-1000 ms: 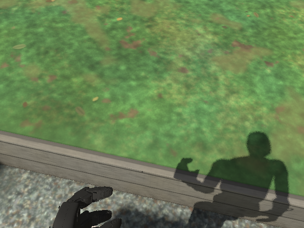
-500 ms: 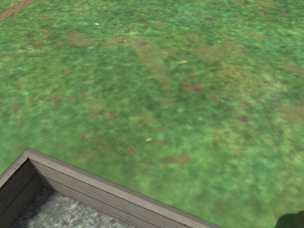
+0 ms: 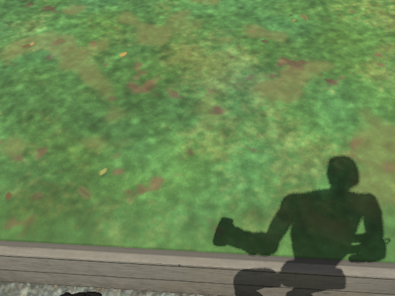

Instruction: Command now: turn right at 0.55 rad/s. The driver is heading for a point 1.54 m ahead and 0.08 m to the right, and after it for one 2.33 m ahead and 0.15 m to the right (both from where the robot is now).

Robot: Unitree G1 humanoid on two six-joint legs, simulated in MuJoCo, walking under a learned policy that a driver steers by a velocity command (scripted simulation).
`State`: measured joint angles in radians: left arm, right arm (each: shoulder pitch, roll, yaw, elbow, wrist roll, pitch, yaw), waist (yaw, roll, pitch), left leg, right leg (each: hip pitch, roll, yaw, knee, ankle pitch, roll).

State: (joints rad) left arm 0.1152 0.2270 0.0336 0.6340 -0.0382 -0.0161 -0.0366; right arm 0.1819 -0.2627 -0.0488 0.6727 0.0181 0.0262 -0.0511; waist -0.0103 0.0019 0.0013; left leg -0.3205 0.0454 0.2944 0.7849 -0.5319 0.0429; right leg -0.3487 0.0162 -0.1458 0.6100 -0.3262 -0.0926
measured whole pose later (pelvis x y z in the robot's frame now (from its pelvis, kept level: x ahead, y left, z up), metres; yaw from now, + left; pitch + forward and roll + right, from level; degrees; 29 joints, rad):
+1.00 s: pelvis +0.18 -0.04 +0.00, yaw -18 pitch +1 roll +0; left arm 0.36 0.18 0.03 0.73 -0.07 -0.10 -0.11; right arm 0.40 -0.26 -0.05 0.81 0.05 -0.05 0.04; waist 0.00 -0.01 -0.05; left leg -0.39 0.02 0.12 1.22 -0.58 0.11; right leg -0.18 0.08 -0.19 0.55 -0.41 -0.13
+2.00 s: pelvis +0.79 -0.17 +0.02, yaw -14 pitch +3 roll +0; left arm 0.02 0.23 0.02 0.85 -0.02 -0.08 -0.04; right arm 0.34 -0.20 0.01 1.01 -0.01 -0.07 0.01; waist -0.08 -0.02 -0.05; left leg 0.03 -0.10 0.08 0.17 -0.27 0.11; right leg -0.70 -0.10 -0.02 0.69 0.03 -0.03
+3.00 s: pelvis +1.31 -0.17 +0.02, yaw +19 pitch +3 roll -1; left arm 0.02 0.28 0.05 0.75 0.00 -0.10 0.00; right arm 0.33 -0.26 -0.08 0.77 0.02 -0.05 -0.01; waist -0.07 -0.05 0.00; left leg -0.15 -0.09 -0.12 0.37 -0.25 0.08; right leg -0.66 -0.07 0.09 0.63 0.04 0.06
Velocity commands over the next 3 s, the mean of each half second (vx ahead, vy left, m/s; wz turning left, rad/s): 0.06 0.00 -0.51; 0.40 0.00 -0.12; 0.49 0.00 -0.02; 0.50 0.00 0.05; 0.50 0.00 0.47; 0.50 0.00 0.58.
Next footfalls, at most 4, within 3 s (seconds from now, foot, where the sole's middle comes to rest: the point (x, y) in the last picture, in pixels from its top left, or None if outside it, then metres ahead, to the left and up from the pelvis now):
0.52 left None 0.06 0.08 -0.76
0.90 right None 0.15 -0.06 -0.76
1.42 left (241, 223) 0.74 -0.11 -0.76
2.12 right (298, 161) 1.02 -0.37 -0.76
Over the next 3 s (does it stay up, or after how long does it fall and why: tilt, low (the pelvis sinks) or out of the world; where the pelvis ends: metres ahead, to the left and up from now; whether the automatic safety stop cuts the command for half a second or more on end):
stays up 1.31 -0.17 0.02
